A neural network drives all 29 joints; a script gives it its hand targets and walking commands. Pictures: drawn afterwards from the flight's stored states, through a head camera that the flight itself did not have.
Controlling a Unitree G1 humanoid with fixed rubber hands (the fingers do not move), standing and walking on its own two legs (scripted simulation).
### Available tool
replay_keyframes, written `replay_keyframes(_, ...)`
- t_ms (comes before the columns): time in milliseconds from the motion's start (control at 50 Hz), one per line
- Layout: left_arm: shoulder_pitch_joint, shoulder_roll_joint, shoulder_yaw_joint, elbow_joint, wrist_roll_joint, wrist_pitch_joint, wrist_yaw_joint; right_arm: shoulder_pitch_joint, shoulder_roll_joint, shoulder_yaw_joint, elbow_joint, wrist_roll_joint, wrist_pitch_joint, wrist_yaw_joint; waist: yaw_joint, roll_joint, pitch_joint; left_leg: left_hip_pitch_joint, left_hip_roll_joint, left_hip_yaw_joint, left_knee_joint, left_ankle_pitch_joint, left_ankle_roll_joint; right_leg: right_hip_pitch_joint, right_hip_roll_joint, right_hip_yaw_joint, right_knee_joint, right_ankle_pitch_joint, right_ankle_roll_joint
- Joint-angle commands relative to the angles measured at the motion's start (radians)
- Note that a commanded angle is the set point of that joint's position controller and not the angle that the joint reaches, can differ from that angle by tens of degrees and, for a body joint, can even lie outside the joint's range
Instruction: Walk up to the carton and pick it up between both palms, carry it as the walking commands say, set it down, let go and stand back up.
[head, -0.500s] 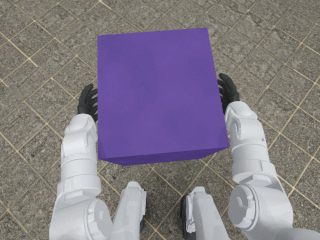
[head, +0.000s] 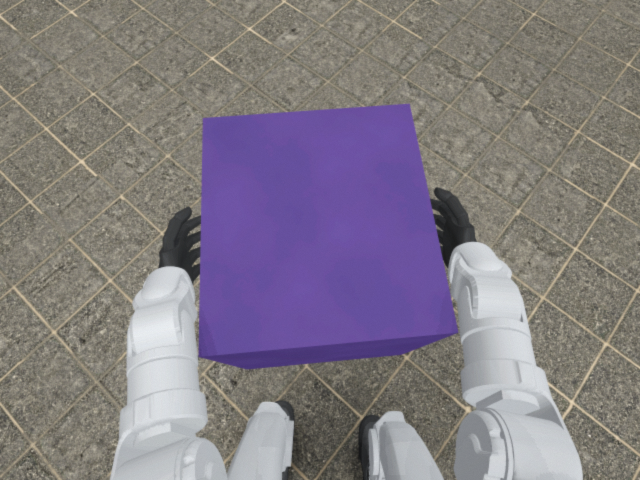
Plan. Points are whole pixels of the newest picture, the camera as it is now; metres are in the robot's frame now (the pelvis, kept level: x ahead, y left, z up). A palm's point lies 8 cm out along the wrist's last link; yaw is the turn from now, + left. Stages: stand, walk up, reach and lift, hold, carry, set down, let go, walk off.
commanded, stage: reach and lift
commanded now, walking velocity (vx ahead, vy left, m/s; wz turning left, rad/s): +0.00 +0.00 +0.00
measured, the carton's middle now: (317, 254) +0.42 +0.04 -0.12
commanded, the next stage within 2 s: none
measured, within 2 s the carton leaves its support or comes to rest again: neither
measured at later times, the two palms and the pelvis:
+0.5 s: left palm (156, 273) +0.35 +0.21 +0.02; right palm (486, 249) +0.39 -0.15 +0.02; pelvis +0.02 +0.00 +0.05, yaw +0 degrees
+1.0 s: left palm (131, 273) +0.33 +0.20 +0.09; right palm (532, 249) +0.36 -0.16 +0.09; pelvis +0.04 +0.00 +0.08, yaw -1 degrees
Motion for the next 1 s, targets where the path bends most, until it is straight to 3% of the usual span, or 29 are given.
replay_keyframes(0,-0.559,-0.927,-0.615,-0.004,-0.166,-0.018,-0.265,-0.507,0.966,0.554,0.005,0.151,-0.027,0.240,0.019,0.005,-0.753,0.576,-0.137,0.028,-0.085,0.299,0.019,0.375,0.119,-0.008,-0.142,0.284,-0.001)
replay_keyframes(540,-0.343,-0.925,-0.677,-0.087,-0.131,-0.017,-0.241,-0.294,0.957,0.612,-0.085,0.141,-0.022,0.235,0.007,0.020,-0.522,0.910,-0.115,0.002,-0.376,0.369,0.014,0.714,0.103,0.018,-0.435,0.345,-0.004)
replay_keyframes(980,-0.182,-0.895,-0.741,-0.187,-0.163,0.094,-0.191,-0.148,0.898,0.656,-0.190,0.185,0.085,0.216,0.004,0.021,-0.257,1.189,-0.112,-0.009,-0.573,0.360,0.010,0.965,0.097,0.045,-0.643,0.323,-0.010)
